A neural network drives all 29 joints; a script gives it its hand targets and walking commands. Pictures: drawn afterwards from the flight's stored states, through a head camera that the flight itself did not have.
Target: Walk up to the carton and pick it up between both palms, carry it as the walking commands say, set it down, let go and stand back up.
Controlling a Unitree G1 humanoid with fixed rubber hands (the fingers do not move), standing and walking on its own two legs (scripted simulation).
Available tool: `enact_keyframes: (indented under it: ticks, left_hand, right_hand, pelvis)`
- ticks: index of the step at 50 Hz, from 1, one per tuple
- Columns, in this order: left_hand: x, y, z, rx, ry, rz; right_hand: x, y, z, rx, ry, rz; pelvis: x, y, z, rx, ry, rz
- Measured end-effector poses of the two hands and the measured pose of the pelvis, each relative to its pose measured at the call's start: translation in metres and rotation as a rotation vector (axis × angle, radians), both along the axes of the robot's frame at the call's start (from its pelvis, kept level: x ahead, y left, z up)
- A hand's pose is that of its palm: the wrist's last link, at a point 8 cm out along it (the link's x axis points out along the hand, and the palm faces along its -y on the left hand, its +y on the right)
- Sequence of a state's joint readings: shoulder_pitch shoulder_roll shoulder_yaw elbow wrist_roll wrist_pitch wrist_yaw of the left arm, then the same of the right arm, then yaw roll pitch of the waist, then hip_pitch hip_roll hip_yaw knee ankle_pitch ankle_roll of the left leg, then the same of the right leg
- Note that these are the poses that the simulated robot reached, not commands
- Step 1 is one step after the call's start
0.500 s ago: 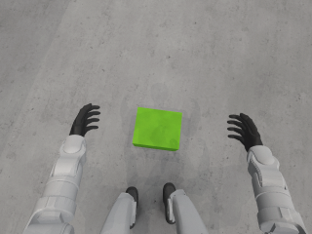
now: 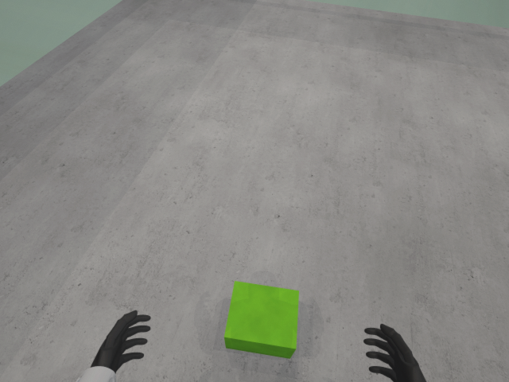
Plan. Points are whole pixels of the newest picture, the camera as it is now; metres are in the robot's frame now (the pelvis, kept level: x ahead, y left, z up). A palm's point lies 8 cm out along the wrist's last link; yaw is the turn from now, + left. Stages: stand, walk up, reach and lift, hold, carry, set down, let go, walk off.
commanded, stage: let go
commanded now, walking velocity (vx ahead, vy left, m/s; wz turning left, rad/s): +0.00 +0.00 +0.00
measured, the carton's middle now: (262, 319) +0.42 -0.04 -0.70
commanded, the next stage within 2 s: stand in 0.40 s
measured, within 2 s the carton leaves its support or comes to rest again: neither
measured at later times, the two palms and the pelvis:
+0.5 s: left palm out of the picture +0.14 +0.25 -0.08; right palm out of the picture +0.15 -0.26 -0.07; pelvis +0.00 -0.01 -0.01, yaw +0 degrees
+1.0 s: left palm out of the picture +0.12 +0.28 -0.09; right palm out of the picture +0.14 -0.31 -0.09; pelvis +0.01 -0.02 +0.00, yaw +1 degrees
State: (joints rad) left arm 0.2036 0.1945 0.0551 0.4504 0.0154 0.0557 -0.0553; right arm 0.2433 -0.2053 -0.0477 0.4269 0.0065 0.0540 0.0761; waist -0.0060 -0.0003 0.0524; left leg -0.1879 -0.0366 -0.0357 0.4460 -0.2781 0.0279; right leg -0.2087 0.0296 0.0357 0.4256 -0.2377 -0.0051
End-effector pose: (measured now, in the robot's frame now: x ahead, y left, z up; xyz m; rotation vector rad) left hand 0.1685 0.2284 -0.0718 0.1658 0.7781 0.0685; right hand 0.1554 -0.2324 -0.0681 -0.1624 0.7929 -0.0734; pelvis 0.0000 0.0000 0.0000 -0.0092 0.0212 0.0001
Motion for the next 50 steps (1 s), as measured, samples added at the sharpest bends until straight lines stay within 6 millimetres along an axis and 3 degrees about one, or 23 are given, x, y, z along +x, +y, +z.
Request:
enact_keyframes:
  ticks: [7,14,21,32,50]
  left_hand:
    - [-0.014,0.010,0.006,0.010,0.018,0.008]
    - [-0.018,0.007,0.005,0.013,0.029,0.002]
    - [-0.016,0.001,0.000,0.026,0.016,0.003]
    - [-0.039,0.050,-0.008,0.212,0.136,0.056]
    - [-0.046,0.052,-0.018,0.217,0.222,0.084]
  right_hand:
    - [0.006,0.008,0.002,0.002,-0.008,0.031]
    - [0.008,0.005,0.003,-0.007,-0.004,0.026]
    - [0.001,-0.011,0.002,-0.052,0.025,-0.011]
    - [-0.012,-0.059,-0.015,-0.177,0.089,-0.030]
    - [-0.014,-0.073,-0.025,-0.211,0.178,-0.016]
  pelvis:
    - [-0.003,0.004,-0.001,0.001,-0.088,0.003]
    - [-0.006,0.002,-0.002,0.004,-0.121,0.002]
    - [-0.007,-0.004,-0.004,0.005,-0.113,-0.011]
    - [0.003,-0.010,-0.003,0.003,-0.037,0.006]
    - [0.012,-0.015,0.001,0.006,-0.039,0.018]
